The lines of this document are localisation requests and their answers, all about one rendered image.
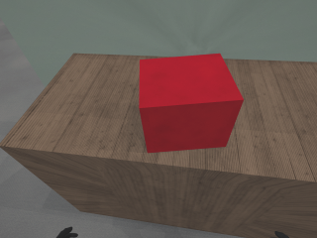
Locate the pedestal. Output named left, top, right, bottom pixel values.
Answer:
left=0, top=53, right=317, bottom=238

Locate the carton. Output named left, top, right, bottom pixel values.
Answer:
left=139, top=54, right=244, bottom=153

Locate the left robot hand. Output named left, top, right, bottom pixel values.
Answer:
left=56, top=226, right=78, bottom=238

